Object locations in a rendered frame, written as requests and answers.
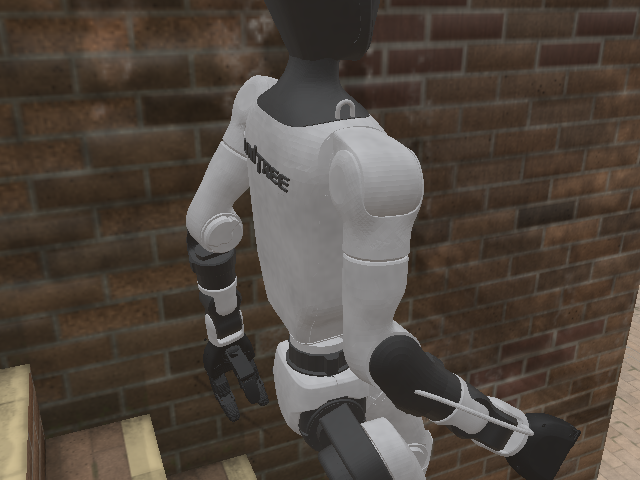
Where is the right robot upper arm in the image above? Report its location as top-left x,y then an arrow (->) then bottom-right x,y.
329,127 -> 424,389

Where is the robot left hand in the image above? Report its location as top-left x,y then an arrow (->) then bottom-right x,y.
203,333 -> 269,422

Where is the robot right hand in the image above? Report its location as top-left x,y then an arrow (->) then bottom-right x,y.
505,413 -> 581,480

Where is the left robot forearm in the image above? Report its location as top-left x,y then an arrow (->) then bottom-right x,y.
186,229 -> 244,347

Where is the robot torso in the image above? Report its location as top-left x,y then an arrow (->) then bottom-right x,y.
244,98 -> 387,452

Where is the robot head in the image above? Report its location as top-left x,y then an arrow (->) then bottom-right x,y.
257,0 -> 380,127

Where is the right robot forearm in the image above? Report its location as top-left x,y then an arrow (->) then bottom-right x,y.
369,335 -> 529,457

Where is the left robot upper arm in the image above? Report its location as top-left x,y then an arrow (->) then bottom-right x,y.
186,75 -> 278,253

